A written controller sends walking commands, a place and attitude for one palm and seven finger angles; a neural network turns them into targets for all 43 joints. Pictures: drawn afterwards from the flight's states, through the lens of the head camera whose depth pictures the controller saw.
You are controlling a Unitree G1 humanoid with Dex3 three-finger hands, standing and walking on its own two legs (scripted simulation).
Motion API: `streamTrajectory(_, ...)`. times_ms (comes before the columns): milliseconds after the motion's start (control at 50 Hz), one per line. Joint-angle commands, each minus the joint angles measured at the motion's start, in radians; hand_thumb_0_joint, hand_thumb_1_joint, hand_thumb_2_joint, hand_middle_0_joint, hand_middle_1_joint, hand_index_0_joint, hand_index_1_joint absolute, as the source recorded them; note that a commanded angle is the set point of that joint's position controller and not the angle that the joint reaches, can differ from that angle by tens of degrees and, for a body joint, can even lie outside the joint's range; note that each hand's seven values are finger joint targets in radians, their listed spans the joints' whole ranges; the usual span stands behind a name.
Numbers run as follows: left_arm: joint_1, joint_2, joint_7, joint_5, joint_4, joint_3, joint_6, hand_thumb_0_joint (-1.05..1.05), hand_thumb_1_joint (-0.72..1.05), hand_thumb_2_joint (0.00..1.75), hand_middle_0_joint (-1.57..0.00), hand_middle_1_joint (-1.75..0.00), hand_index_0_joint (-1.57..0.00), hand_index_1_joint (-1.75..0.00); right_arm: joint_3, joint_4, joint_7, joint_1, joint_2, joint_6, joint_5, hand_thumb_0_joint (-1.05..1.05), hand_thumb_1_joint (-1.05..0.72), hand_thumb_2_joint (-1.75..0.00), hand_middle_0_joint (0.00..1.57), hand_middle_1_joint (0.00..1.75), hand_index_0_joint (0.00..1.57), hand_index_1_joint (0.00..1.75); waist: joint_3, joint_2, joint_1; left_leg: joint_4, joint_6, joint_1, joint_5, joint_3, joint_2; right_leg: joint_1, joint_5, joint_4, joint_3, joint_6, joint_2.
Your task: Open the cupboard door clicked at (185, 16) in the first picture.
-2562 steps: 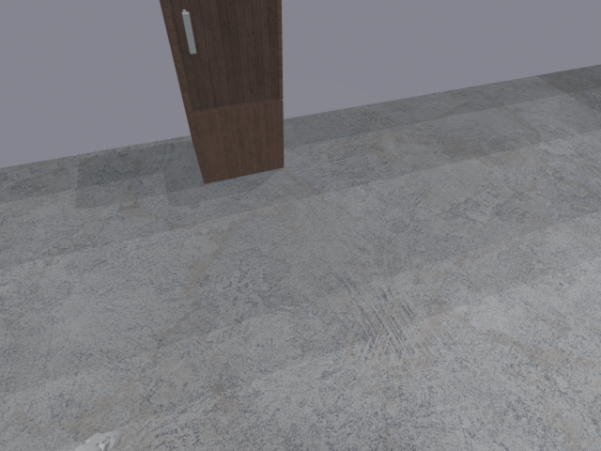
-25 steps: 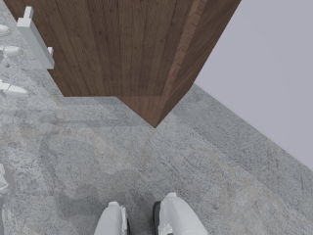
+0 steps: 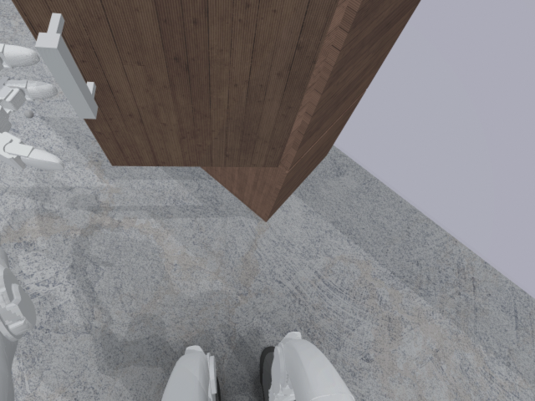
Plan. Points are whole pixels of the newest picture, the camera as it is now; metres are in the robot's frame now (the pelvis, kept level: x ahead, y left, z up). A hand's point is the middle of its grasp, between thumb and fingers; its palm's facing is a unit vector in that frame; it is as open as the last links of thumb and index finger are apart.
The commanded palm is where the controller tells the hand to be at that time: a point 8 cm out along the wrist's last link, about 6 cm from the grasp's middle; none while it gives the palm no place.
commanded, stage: slide the fingers in behind the handle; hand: left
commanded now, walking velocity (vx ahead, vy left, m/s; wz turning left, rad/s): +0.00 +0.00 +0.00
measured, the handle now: (73, 70) +0.56 +0.25 +0.06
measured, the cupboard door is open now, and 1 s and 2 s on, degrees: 44 44 44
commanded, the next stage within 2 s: move the hooked fingers beside the handle in 1.38 s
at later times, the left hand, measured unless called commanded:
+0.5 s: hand (49, 118) +0.48 +0.26 +0.06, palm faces +0.02 -1.00 -0.03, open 14.2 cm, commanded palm +0.47 +0.29 +0.06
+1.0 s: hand (55, 121) +0.47 +0.25 +0.06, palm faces +0.06 -1.00 -0.02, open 14.5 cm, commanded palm +0.46 +0.24 +0.06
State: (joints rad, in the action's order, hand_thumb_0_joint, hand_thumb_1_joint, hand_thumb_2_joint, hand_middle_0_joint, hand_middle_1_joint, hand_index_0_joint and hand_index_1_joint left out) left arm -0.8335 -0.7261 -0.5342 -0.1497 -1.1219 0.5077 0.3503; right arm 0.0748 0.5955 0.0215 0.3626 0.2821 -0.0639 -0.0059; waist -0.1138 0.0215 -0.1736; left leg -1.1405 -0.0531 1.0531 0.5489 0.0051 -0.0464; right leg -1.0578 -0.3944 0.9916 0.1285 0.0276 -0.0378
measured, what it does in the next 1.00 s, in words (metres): stands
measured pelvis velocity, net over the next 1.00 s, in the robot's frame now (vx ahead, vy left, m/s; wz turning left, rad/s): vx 0.00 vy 0.00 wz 0.05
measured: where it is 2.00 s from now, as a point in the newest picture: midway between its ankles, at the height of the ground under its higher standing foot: outside the picture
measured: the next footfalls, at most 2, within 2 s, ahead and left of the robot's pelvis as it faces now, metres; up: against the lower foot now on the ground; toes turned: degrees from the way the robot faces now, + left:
none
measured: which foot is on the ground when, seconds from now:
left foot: down 0.00-1.00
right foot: down 0.00-1.00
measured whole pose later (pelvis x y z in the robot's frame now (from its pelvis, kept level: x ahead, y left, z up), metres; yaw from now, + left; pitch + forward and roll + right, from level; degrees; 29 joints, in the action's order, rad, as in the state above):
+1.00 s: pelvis +0.00 +0.00 +0.01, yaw +3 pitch +24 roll -5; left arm -0.82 -0.53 -0.30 -0.19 -1.09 0.30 0.41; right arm 0.04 0.67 0.00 0.36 0.26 -0.03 0.01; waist -0.13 0.02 -0.12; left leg -1.09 -0.05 0.99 0.53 -0.02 -0.01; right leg -0.98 -0.40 0.96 0.15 0.03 -0.01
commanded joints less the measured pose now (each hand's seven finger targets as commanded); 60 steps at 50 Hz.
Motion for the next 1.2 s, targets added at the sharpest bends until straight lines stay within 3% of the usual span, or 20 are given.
streamTrajectory(0,-0.331,-0.262,0.026,-0.031,0.199,0.024,0.059,0.00,-0.50,0.30,-0.30,-1.20,-0.30,-1.20,-0.077,-0.034,0.007,0.181,0.203,0.010,0.005,0.00,-0.90,-0.90,0.20,0.30,0.20,0.30,-0.493,0.187,0.006,0.127,0.050,-0.409,-0.613,-0.101,0.002,0.252,0.298,-0.062,-0.070,-0.004,-0.024)
streamTrajectory(40,-0.382,-0.240,0.039,-0.030,0.191,0.003,0.066,0.00,-0.50,0.30,-0.30,-1.20,-0.30,-1.20,-0.074,-0.029,0.009,0.176,0.201,0.015,0.008,0.00,-0.90,-0.90,0.20,0.30,0.20,0.30,-0.445,0.198,-0.007,0.132,0.044,-0.383,-0.554,-0.096,0.006,0.230,0.270,-0.065,-0.073,0.000,-0.022)
streamTrajectory(100,-0.346,-0.288,0.059,-0.011,0.188,0.043,0.078,0.00,-0.50,0.30,-0.30,-1.20,-0.30,-1.20,-0.075,-0.032,0.009,0.183,0.202,0.017,0.010,0.00,-0.90,-0.90,0.20,0.30,0.20,0.30,-0.485,0.200,0.020,0.135,0.048,-0.382,-0.566,-0.094,0.009,0.272,0.288,-0.057,-0.080,0.001,-0.020)
streamTrajectory(140,-0.373,-0.228,0.068,-0.012,0.250,-0.003,0.100,0.00,-0.50,0.30,-0.30,-1.20,-0.30,-1.20,-0.079,-0.035,0.005,0.182,0.194,0.021,0.014,0.00,-0.90,-0.90,0.20,0.30,0.20,0.30,-0.515,0.245,0.015,0.131,0.060,-0.451,-0.639,-0.104,0.005,0.239,0.295,-0.052,-0.075,0.004,-0.021)
streamTrajectory(240,-0.331,-0.210,0.080,-0.023,0.228,0.003,0.101,0.00,-0.50,0.30,-0.30,-1.20,-0.30,-1.20,-0.083,-0.032,0.002,0.181,0.197,0.019,0.012,0.00,-0.90,-0.90,0.20,0.30,0.20,0.30,-0.514,0.180,0.015,0.137,0.057,-0.438,-0.619,-0.103,0.005,0.266,0.296,-0.061,-0.074,0.002,-0.022)
streamTrajectory(280,-0.345,-0.169,0.084,-0.022,0.185,-0.026,0.089,0.00,-0.50,0.30,-0.30,-1.20,-0.30,-1.20,-0.080,-0.025,0.003,0.170,0.193,0.019,0.008,0.00,-0.90,-0.90,0.20,0.30,0.20,0.30,-0.455,0.167,0.000,0.148,0.051,-0.400,-0.553,-0.100,0.008,0.252,0.269,-0.067,-0.072,-0.004,-0.018)
streamTrajectory(320,-0.357,-0.189,0.092,-0.015,0.187,-0.016,0.088,0.00,-0.50,0.30,-0.30,-1.20,-0.30,-1.20,-0.080,-0.025,0.003,0.172,0.196,0.022,0.010,0.00,-0.90,-0.90,0.20,0.30,0.20,0.30,-0.449,0.148,0.006,0.154,0.043,-0.362,-0.498,-0.093,0.013,0.281,0.259,-0.070,-0.079,-0.003,-0.017)
streamTrajectory(360,-0.381,-0.204,0.102,-0.004,0.228,-0.013,0.108,0.00,-0.50,0.30,-0.30,-1.20,-0.30,-1.20,-0.081,-0.022,0.006,0.173,0.192,0.025,0.012,0.00,-0.90,-0.90,0.20,0.30,0.20,0.30,-0.496,0.201,0.013,0.149,0.048,-0.401,-0.532,-0.093,0.013,0.276,0.272,-0.062,-0.084,0.000,-0.015)
streamTrajectory(460,-0.363,-0.092,0.103,-0.017,0.207,-0.086,0.114,0.00,-0.50,0.30,-0.30,-1.20,-0.30,-1.20,-0.085,-0.014,0.004,0.170,0.188,0.030,0.011,0.00,-0.90,-0.90,0.20,0.30,0.20,0.30,-0.463,0.181,-0.004,0.153,0.055,-0.434,-0.543,-0.100,0.009,0.234,0.251,-0.075,-0.076,-0.002,-0.017)
streamTrajectory(500,-0.395,-0.127,0.103,-0.018,0.197,-0.064,0.111,0.00,-0.50,0.30,-0.30,-1.20,-0.30,-1.20,-0.084,-0.004,0.007,0.172,0.194,0.032,0.012,0.00,-0.90,-0.90,0.20,0.30,0.20,0.30,-0.458,0.140,-0.012,0.152,0.044,-0.390,-0.486,-0.098,0.012,0.257,0.244,-0.075,-0.080,-0.003,-0.014)
streamTrajectory(560,-0.425,-0.076,0.105,-0.012,0.231,-0.110,0.121,0.00,-0.50,0.30,-0.30,-1.20,-0.30,-1.20,-0.087,0.001,0.008,0.173,0.187,0.039,0.014,0.00,-0.90,-0.90,0.20,0.30,0.20,0.30,-0.484,0.238,-0.008,0.154,0.062,-0.469,-0.549,-0.109,0.010,0.204,0.237,-0.070,-0.074,0.002,-0.012)
streamTrajectory(600,-0.383,-0.085,0.110,-0.015,0.237,-0.091,0.120,0.00,-0.50,0.30,-0.30,-1.20,-0.30,-1.20,-0.091,0.003,0.005,0.182,0.190,0.038,0.017,0.00,-0.90,-0.90,0.20,0.30,0.20,0.30,-0.512,0.204,0.001,0.150,0.069,-0.491,-0.598,-0.115,0.006,0.217,0.255,-0.070,-0.068,0.003,-0.014)
streamTrajectory(700,-0.444,0.024,0.118,-0.013,0.209,-0.186,0.110,0.00,-0.50,0.30,-0.30,-1.20,-0.30,-1.20,-0.090,0.019,0.004,0.175,0.184,0.041,0.016,0.00,-0.90,-0.90,0.20,0.30,0.20,0.30,-0.433,0.196,-0.036,0.157,0.067,-0.473,-0.546,-0.122,0.007,0.165,0.218,-0.079,-0.061,0.001,-0.013)
streamTrajectory(760,-0.462,0.030,0.131,-0.009,0.255,-0.193,0.124,0.00,-0.50,0.30,-0.30,-1.20,-0.30,-1.20,-0.096,0.025,0.003,0.182,0.183,0.046,0.020,0.00,-0.90,-0.90,0.20,0.30,0.20,0.30,-0.494,0.226,-0.027,0.157,0.082,-0.540,-0.616,-0.136,0.003,0.157,0.227,-0.073,-0.055,0.005,-0.012)
streamTrajectory(840,-0.442,0.154,0.138,-0.013,0.284,-0.287,0.125,0.00,-0.50,0.30,-0.30,-1.20,-0.30,-1.20,-0.104,0.030,-0.008,0.184,0.173,0.049,0.023,0.00,-0.90,-0.90,0.20,0.30,0.20,0.30,-0.500,0.231,-0.046,0.155,0.094,-0.614,-0.710,-0.151,-0.005,0.119,0.239,-0.082,-0.042,0.006,-0.015)
streamTrajectory(920,-0.463,0.170,0.155,-0.006,0.265,-0.303,0.124,0.00,-0.50,0.30,-0.30,-1.20,-0.30,-1.20,-0.106,0.047,-0.011,0.178,0.174,0.047,0.021,0.00,-0.90,-0.90,0.20,0.30,0.20,0.30,-0.471,0.189,-0.051,0.166,0.087,-0.578,-0.641,-0.150,0.002,0.140,0.232,-0.091,-0.042,0.004,-0.013)
streamTrajectory(960,-0.486,0.195,0.161,-0.006,0.320,-0.325,0.140,0.00,-0.50,0.30,-0.30,-1.20,-0.30,-1.20,-0.111,0.053,-0.013,0.179,0.169,0.054,0.027,0.00,-0.90,-0.90,0.20,0.30,0.20,0.30,-0.523,0.251,-0.046,0.162,0.102,-0.647,-0.716,-0.159,-0.002,0.125,0.246,-0.087,-0.040,0.008,-0.011)
streamTrajectory(1060,-0.453,0.257,0.165,-0.009,0.315,-0.377,0.145,0.00,-0.50,0.30,-0.30,-1.20,-0.30,-1.20,-0.109,0.054,-0.023,0.162,0.162,0.054,0.024,0.00,-0.90,-0.90,0.20,0.30,0.20,0.30,-0.477,0.227,-0.053,0.171,0.099,-0.635,-0.720,-0.154,0.001,0.136,0.258,-0.099,-0.036,0.008,-0.014)
streamTrajectory(1100,-0.458,0.220,0.173,-0.002,0.297,-0.345,0.150,0.00,-0.50,0.30,-0.30,-1.20,-0.30,-1.20,-0.111,0.060,-0.022,0.164,0.167,0.053,0.025,0.00,-0.90,-0.90,0.20,0.30,0.20,0.30,-0.470,0.201,-0.048,0.172,0.094,-0.612,-0.688,-0.155,0.004,0.150,0.256,-0.097,-0.039,0.008,-0.013)
streamTrajectory(1180,-0.478,0.236,0.174,-0.003,0.271,-0.357,0.161,0.00,-0.50,0.30,-0.30,-1.20,-0.30,-1.20,-0.109,0.067,-0.023,0.159,0.165,0.059,0.026,0.00,-0.90,-0.90,0.20,0.30,0.20,0.30,-0.458,0.200,-0.057,0.169,0.092,-0.604,-0.667,-0.151,0.008,0.143,0.252,-0.096,-0.041,0.009,-0.012)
